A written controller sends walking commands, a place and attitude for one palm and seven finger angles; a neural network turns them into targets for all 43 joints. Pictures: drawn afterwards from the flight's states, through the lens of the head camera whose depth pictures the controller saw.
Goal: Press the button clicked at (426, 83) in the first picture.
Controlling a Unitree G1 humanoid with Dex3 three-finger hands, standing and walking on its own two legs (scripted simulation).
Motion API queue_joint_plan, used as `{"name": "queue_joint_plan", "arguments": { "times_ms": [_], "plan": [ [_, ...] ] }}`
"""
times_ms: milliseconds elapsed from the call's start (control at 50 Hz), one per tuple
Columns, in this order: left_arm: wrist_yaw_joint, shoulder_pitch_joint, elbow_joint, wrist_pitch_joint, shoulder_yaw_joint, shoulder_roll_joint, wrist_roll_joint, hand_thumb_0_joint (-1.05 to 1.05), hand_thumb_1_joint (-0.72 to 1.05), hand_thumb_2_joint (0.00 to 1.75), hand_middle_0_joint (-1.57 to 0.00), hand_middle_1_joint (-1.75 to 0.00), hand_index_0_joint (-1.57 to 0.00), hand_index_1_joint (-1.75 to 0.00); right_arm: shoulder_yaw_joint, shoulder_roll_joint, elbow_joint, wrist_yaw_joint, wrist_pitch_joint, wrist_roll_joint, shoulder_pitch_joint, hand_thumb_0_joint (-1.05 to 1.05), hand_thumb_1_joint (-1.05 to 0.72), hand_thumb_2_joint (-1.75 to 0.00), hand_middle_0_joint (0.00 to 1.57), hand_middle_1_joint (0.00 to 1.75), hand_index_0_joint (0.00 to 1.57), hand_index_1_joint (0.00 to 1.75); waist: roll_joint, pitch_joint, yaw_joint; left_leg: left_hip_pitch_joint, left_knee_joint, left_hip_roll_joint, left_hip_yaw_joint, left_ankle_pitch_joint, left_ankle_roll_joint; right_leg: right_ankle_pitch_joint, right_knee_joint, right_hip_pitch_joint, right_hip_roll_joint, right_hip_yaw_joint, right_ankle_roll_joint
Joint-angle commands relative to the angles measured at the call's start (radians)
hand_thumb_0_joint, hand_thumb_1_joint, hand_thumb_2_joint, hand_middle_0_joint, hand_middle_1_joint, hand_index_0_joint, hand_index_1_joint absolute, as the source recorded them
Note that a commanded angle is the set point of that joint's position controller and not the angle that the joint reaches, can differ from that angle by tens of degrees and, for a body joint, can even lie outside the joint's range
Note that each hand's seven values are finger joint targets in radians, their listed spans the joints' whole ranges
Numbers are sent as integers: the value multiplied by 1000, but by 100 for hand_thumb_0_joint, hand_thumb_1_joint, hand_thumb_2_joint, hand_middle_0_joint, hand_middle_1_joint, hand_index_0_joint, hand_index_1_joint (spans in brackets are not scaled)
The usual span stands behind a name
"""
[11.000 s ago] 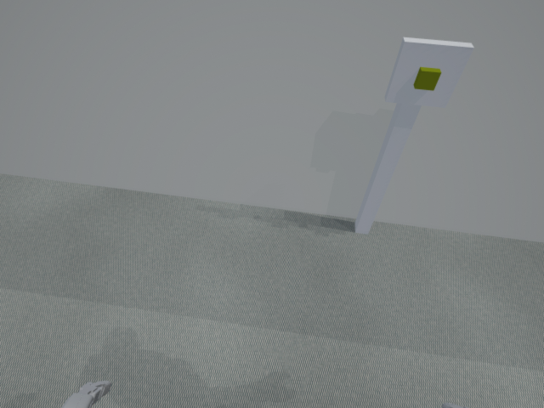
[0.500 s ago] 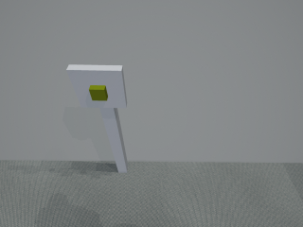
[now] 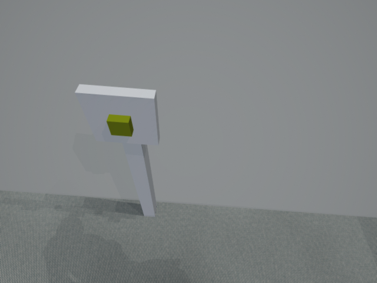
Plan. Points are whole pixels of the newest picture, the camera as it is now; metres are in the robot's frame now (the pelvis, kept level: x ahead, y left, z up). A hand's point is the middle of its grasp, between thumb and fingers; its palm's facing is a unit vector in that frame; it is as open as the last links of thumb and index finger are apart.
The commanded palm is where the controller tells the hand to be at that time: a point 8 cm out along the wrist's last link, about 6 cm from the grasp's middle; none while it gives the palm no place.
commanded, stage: come to a stop and stand still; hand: left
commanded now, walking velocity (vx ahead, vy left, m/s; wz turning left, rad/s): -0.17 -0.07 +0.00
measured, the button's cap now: (121, 124) +0.46 +0.22 +0.02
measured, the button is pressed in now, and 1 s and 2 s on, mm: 0 0 0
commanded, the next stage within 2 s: look again from close up in 0.82 s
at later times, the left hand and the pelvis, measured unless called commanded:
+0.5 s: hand out of the picture +0.02 +0.10 -0.17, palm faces +0.05 -0.97 -0.23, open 7.2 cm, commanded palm none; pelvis -0.03 -0.09 +0.00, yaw +1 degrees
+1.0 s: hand out of the picture -0.09 +0.06 -0.17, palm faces +0.07 -0.98 -0.17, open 7.4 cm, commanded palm none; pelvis -0.05 -0.09 +0.00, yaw +1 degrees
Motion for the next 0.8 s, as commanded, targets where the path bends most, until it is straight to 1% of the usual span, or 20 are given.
{"name": "queue_joint_plan", "arguments": {
  "times_ms": [0,60,120,160,180,200,220,240,280,320,400,440,480,500,520,540,560,580,660,780],
  "plan": [
    [-6,76,-70,7,26,56,9,0,90,90,-20,-30,-20,-30,-46,-173,-22,-3,23,-6,104,0,-90,-90,20,30,20,30,141,-116,-24,138,-105,305,-190,948,158,68,31,-63,0,-7,7],
    [-11,27,-117,15,37,55,11,0,90,90,-20,-30,-20,-30,-61,-180,-54,6,35,-18,72,0,-90,-90,20,30,20,30,163,-113,-26,64,-117,294,-180,767,151,86,50,-52,15,-11,4],
    [-15,19,-146,7,39,56,10,0,90,90,-20,-30,-20,-30,-66,-178,-77,16,40,-25,34,0,-90,-90,20,30,20,30,210,-115,-8,3,-110,274,-176,573,126,136,-71,11,13,-14,-5],
    [-18,46,-146,-8,41,68,13,0,90,90,-20,-30,-20,-30,-68,-172,-83,23,44,-22,28,0,-90,-90,20,30,20,30,167,-127,12,-46,-51,228,-165,381,78,276,-266,110,20,-32,-1],
    [-16,61,-145,-18,43,93,19,0,90,90,-20,-30,-20,-30,-65,-149,-84,27,45,-17,36,0,-90,-90,20,30,20,30,82,-131,17,-73,6,181,-142,237,37,357,-373,154,0,-1,-1],
    [-13,50,-154,-31,48,156,28,0,90,90,-20,-30,-20,-30,-57,-95,-92,31,48,-7,69,0,-90,-90,20,30,20,30,-112,-129,2,-146,132,75,-78,-30,-25,477,-468,165,-149,190,-37],
    [-14,31,-174,-36,53,226,27,0,90,90,-20,-30,-20,-30,-50,-61,-112,32,57,-5,67,0,-90,-90,20,30,20,30,-256,-91,-3,-207,257,-5,-67,-273,-54,628,-521,96,-304,338,-129],
    [-20,19,-185,-34,44,227,24,0,90,90,-20,-30,-20,-30,-53,-70,-111,34,64,-5,58,0,-90,-90,20,30,20,30,-183,-106,8,-165,363,1,-121,-323,-46,560,-546,20,-324,320,-198],
    [-13,-63,-200,-40,38,176,24,0,90,90,-20,-30,-20,-30,-51,-65,-81,39,74,-10,70,0,-90,-90,20,30,20,30,-200,-84,-35,-182,447,17,-122,-226,-54,564,-546,25,-219,258,-185],
    [-16,-77,-208,-44,30,157,16,0,90,90,-20,-30,-20,-30,-46,-75,-54,42,68,-6,98,0,-90,-90,20,30,20,30,-173,-86,-40,-171,455,19,-105,-158,-65,597,-533,37,-177,181,-172],
    [-14,-9,-182,-46,39,174,17,0,90,90,-20,-30,-20,-30,-30,-47,-37,40,51,0,86,0,-90,-90,20,30,20,30,-91,-116,-4,-127,227,16,-63,-179,-74,652,-520,150,-181,184,-202],
    [-13,8,-162,-46,37,172,9,0,90,90,-20,-30,-20,-30,-20,-33,-15,31,43,0,125,0,-90,-90,20,30,20,30,-47,-143,-11,-46,86,18,-66,-118,-70,644,-503,161,-171,189,-198],
    [-15,-21,-151,-44,32,155,0,0,90,90,-20,-30,-20,-30,-13,-23,28,26,36,3,196,0,-90,-90,20,30,20,30,-25,-132,-38,82,-96,22,-78,13,-60,520,-494,104,-127,161,-151],
    [-16,-23,-148,-41,27,136,-6,0,90,90,-20,-30,-20,-30,-12,-46,38,22,30,1,219,0,-90,-90,20,30,20,30,22,-117,-40,115,-141,58,-112,52,-45,448,-481,73,-101,143,-120],
    [-20,-12,-140,-39,20,109,-10,0,90,90,-20,-30,-20,-30,-11,-68,40,17,22,-5,212,0,-90,-90,20,30,20,30,103,-99,-23,93,-160,122,-187,123,-15,400,-482,61,-55,121,-86],
    [-21,-5,-132,-39,17,93,-9,0,90,90,-20,-30,-20,-30,-9,-82,37,16,19,-10,192,0,-90,-90,20,30,20,30,121,-89,-9,33,-162,164,-214,158,4,388,-487,106,-30,102,-64],
    [-21,2,-120,-44,14,83,-7,0,90,90,-20,-30,-20,-30,-4,-86,37,12,17,-12,185,0,-90,-90,20,30,20,30,101,-96,-3,4,-149,163,-204,152,6,410,-494,143,-31,107,-53],
    [-20,2,-97,-38,15,93,-5,0,90,90,-20,-30,-20,-30,-2,-69,52,11,15,-10,165,0,-90,-90,20,30,20,30,201,-76,2,-22,-176,148,-197,137,0,415,-489,170,-39,98,-51],
    [-28,29,-49,-39,7,97,-4,0,90,90,-20,-30,-20,-30,10,-50,67,11,21,-8,196,0,-90,-90,20,30,20,30,108,0,-1,-85,-213,109,-172,-54,-20,279,-556,182,-47,120,-67],
    [-27,47,-22,-45,0,84,-2,0,90,90,-20,-30,-20,-30,16,-37,92,13,27,-9,274,0,-90,-90,20,30,20,30,-7,33,-25,-25,-176,81,-139,-39,-23,136,-629,92,-59,147,-68]
  ]
}}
